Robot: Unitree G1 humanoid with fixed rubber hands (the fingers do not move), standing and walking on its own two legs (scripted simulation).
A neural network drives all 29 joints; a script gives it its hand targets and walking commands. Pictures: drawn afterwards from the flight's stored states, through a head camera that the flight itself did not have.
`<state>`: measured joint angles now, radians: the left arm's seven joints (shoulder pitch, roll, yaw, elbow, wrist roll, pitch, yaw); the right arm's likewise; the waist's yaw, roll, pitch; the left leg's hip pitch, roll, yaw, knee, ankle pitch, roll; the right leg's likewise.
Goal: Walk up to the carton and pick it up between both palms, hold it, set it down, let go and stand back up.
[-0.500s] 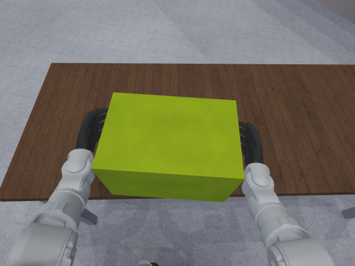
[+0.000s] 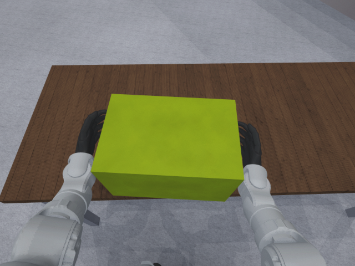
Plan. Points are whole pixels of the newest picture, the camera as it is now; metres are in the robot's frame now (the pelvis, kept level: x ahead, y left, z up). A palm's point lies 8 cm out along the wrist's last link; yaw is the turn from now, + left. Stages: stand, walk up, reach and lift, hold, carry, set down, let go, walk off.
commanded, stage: reach and lift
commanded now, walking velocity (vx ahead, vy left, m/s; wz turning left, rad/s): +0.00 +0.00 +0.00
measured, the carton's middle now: (170, 150) +0.39 +0.03 -0.03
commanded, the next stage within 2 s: none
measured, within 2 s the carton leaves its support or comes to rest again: leaves its support in 0.50 s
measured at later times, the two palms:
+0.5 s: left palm (90, 146) +0.37 +0.21 +0.01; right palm (255, 163) +0.35 -0.17 -0.01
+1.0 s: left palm (90, 153) +0.34 +0.20 +0.03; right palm (265, 167) +0.33 -0.18 +0.01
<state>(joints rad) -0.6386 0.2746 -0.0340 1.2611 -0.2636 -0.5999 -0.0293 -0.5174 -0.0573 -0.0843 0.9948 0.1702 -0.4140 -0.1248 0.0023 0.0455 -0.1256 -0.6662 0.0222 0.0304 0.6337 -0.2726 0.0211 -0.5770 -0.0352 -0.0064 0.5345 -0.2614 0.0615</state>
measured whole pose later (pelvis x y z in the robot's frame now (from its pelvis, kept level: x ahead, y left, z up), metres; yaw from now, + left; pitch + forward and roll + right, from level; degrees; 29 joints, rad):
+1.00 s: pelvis +0.00 +0.00 +0.00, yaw +0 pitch +17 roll -2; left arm -0.36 0.23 -0.07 0.78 -0.28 -0.47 0.06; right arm -0.28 -0.10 -0.05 0.65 0.17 -0.35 -0.11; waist 0.00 0.06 -0.18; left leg -0.67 0.02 0.03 0.63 -0.27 0.02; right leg -0.58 -0.03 -0.01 0.53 -0.26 0.06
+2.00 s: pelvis -0.02 -0.02 +0.01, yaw +1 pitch +3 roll -1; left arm -0.53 0.20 0.10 0.44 -0.13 0.40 0.10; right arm -0.54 -0.21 -0.05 0.53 0.17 0.38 -0.11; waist 0.00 0.01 -0.19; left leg -0.36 0.02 0.03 0.52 -0.22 0.01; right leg -0.30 -0.03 -0.01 0.47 -0.23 0.04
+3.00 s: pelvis -0.02 -0.01 +0.01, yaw +1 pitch +2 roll -2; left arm -0.57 0.20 0.12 0.40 -0.11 0.50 0.09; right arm -0.56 -0.22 -0.05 0.51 0.17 0.44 -0.11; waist 0.00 0.02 -0.19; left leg -0.34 0.02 0.03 0.51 -0.22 0.01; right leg -0.25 -0.03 -0.01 0.43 -0.21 0.05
